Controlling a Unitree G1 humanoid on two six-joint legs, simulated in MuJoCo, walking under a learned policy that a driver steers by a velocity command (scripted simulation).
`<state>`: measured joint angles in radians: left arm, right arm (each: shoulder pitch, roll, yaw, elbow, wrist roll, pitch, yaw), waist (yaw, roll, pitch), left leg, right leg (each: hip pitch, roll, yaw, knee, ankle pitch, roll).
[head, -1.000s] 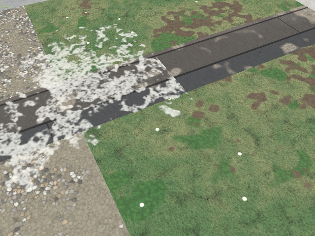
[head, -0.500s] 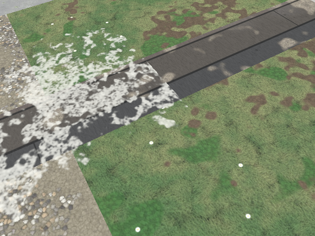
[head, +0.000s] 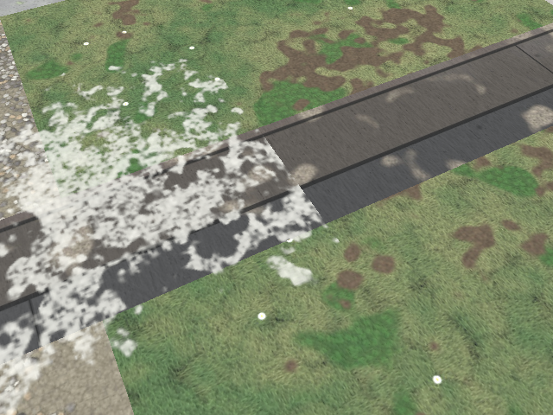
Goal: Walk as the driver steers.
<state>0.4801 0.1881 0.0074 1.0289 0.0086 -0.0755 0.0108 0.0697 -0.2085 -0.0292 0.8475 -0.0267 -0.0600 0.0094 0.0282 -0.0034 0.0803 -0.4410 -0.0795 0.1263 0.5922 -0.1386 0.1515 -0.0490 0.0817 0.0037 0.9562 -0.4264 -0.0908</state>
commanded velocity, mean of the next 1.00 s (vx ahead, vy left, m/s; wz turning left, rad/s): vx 0.50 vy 0.00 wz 0.00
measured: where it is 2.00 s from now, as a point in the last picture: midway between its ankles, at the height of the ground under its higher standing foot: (292, 199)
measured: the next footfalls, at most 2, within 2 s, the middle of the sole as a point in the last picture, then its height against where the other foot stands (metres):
right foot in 0.52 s outside the picture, level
left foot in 1.06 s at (274, 297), level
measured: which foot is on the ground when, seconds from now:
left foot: down 0.00-0.54, up 0.56-1.00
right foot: up 0.00-0.50, down 0.52-1.00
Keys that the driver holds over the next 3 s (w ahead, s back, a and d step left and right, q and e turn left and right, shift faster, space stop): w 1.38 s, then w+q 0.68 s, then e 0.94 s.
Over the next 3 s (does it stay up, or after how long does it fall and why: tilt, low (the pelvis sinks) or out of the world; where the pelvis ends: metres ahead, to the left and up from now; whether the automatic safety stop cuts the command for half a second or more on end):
stays up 1.22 0.04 0.03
